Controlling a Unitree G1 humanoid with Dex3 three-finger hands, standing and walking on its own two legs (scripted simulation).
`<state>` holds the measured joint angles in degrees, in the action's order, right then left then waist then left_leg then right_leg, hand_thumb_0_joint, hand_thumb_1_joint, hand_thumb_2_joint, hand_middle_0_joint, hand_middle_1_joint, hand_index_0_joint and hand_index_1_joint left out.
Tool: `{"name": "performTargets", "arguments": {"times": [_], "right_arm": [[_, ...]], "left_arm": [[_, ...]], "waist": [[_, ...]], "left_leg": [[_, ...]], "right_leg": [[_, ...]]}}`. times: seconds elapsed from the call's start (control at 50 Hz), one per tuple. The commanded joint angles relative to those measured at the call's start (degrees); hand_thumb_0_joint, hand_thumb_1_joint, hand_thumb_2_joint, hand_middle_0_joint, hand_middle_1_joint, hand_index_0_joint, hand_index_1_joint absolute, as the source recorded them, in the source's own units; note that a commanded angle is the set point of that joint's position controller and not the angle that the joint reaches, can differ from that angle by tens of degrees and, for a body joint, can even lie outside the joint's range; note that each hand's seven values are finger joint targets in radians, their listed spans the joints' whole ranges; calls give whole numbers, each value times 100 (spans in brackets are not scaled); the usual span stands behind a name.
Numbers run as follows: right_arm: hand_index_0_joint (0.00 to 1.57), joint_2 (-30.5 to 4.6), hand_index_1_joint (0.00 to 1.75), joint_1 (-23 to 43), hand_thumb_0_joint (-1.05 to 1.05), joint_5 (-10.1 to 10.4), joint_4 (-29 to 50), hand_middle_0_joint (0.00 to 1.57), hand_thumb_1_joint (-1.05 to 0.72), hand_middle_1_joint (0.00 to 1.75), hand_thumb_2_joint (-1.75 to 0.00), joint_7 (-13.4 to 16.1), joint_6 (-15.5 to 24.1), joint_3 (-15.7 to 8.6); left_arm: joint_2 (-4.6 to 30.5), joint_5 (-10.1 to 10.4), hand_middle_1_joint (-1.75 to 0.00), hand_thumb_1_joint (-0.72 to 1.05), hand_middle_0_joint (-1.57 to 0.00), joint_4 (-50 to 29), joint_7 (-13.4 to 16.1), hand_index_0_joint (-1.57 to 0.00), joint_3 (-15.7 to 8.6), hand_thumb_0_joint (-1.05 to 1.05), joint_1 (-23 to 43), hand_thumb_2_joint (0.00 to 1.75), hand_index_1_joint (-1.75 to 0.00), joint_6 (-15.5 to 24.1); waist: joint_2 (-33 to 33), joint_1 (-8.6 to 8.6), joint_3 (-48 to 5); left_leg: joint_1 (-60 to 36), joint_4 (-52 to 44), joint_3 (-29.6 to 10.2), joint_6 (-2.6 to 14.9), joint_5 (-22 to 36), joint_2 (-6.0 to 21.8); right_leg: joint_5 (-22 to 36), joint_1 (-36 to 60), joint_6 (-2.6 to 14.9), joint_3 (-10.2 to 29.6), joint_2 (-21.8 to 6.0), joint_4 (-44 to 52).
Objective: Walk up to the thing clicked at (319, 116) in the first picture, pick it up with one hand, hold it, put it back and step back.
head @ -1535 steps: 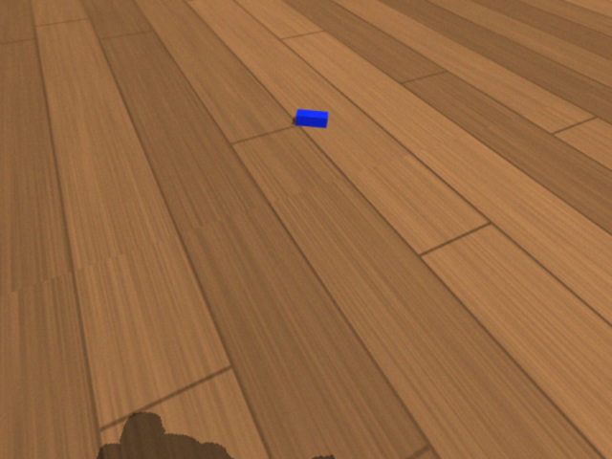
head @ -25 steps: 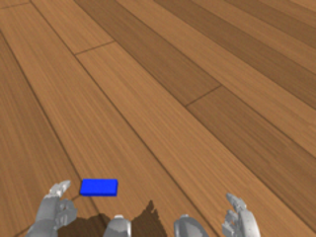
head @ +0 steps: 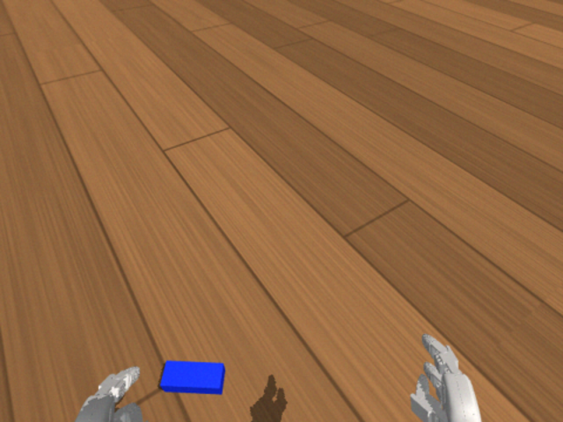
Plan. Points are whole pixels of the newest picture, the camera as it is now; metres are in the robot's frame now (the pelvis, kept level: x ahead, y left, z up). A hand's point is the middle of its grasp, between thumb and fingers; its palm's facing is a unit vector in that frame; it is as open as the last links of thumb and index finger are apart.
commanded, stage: home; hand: left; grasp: from above
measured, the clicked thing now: (194, 377) +0.43 +0.25 -0.68
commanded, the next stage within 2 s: stand in 1.78 s
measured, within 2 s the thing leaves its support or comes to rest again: neither
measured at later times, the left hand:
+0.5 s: hand out of the picture +0.17 +0.18 -0.05, palm faces +0.04 -0.98 -0.20, open 7.5 cm
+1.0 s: hand out of the picture +0.17 +0.18 -0.04, palm faces +0.04 -0.98 -0.20, open 7.4 cm
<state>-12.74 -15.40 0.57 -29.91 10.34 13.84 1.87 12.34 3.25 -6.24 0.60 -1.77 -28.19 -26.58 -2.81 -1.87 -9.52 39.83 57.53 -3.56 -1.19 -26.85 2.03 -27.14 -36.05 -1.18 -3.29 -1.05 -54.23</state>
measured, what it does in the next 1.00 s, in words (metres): stands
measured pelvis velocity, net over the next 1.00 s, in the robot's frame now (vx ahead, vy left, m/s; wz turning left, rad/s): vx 0.00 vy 0.00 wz -0.01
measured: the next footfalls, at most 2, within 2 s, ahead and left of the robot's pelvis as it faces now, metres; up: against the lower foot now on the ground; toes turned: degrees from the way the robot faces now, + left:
none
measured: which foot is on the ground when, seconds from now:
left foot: down 0.00-1.00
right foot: down 0.00-1.00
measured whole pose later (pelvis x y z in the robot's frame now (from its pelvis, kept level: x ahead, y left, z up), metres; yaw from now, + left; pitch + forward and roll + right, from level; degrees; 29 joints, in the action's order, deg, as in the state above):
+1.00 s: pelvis +0.00 +0.00 +0.00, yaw +0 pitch +9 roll -3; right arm -12.4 -16.3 0.5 -31.6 10.5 14.3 2.1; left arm 12.8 3.2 -7.2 0.8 -1.5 -28.1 -26.5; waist -2.8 -1.8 -9.0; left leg 39.8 58.0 -3.2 -0.9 -27.5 2.1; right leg -27.4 -36.0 -1.5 -2.9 -0.9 -54.2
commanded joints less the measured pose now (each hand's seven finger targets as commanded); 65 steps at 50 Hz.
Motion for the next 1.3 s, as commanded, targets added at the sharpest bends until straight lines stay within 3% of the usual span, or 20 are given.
{"name": "performTargets", "arguments": {"times": [0.0,0.12,0.36,0.62,0.82,0.9,0.96,1.04,1.16,1.28], "right_arm": [[20,-671,30,281,0,-24,829,20,-90,30,-90,91,354,-313],[20,-668,30,362,0,-34,823,20,-90,30,-90,96,363,-277],[20,-669,30,304,0,-25,782,20,-90,30,-90,118,374,-296],[20,-679,30,291,0,-22,760,20,-90,30,-90,121,370,-316],[20,-677,30,310,0,-22,766,20,-90,30,-90,111,377,-307],[20,-671,30,293,0,-22,777,20,-90,30,-90,125,381,-302],[20,-661,30,318,0,-15,781,20,-90,30,-90,132,379,-296],[20,-651,30,308,0,-29,763,20,-90,30,-90,129,367,-301],[20,-662,30,278,0,-20,769,20,-90,30,-90,130,354,-320],[20,-656,30,305,0,-23,773,20,-90,30,-90,126,346,-311]], "left_arm": [[620,-97,-30,89,-20,-1190,44,-20,-328,0,267,90,-30,304],[637,-96,-30,90,-20,-1137,83,-20,-359,0,209,90,-30,312],[613,-54,-29,84,-19,-1159,89,-19,-370,0,140,87,-29,322],[636,-76,-30,90,-20,-1173,91,-20,-356,0,142,90,-30,305],[627,-55,-30,90,-20,-1183,65,-20,-326,0,194,90,-30,296],[634,-55,-30,90,-20,-1258,73,-20,-325,0,241,90,-30,284],[655,-61,-30,90,-20,-1221,87,-20,-365,0,150,90,-30,278],[624,-67,-30,90,-20,-1173,78,-20,-337,0,179,90,-30,299],[654,-68,-30,90,-20,-1212,89,-20,-355,0,100,90,-30,312],[657,-90,-30,90,-20,-1174,96,-20,-365,0,134,90,-30,306]], "waist": [[29,-89,-357],[63,-35,-259],[122,-32,-367],[-6,-18,-379],[-25,-10,-291],[8,-67,-403],[104,-11,-433],[22,-39,-356],[33,-21,-496],[-18,-13,-263]], "left_leg": [[-668,-865,200,187,1035,-248],[-547,-902,178,191,816,-247],[-572,-899,153,191,878,-219],[-645,-961,101,157,1069,-171],[-565,-1019,53,156,805,-170],[-629,-918,129,175,990,-184],[-597,-866,140,183,1064,-194],[-567,-934,121,171,878,-183],[-653,-857,120,167,1226,-179],[-549,-925,134,162,964,-171]], "right_leg": [[1052,94,67,-34,201,964],[851,86,71,-56,207,1012],[902,135,80,-63,233,953],[1013,145,114,-99,263,870],[790,81,106,-98,255,900],[961,106,90,-66,236,913],[1044,169,82,-66,222,922],[869,87,92,-74,242,910],[1170,193,99,-77,235,851],[927,75,106,-85,236,889]]}}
